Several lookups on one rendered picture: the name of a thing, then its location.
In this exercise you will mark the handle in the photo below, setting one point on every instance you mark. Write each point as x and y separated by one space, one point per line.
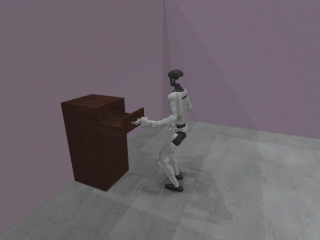
137 122

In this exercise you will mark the robot left foot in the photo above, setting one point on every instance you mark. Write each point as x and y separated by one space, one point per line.
170 186

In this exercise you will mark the robot right hand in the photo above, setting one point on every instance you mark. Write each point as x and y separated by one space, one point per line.
172 125

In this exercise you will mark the right robot upper arm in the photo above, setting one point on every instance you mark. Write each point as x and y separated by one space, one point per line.
189 105

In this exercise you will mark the robot left shin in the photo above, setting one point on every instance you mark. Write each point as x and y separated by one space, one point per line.
169 172

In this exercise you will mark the robot left forearm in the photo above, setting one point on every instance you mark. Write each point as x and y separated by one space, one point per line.
161 123

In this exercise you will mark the left robot upper arm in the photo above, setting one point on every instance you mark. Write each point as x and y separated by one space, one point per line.
172 100

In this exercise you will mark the robot left hand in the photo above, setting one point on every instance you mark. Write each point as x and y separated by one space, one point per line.
144 122

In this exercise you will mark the cabinet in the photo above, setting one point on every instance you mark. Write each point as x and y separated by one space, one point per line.
98 159

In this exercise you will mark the drawer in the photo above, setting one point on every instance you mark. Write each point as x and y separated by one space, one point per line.
119 123

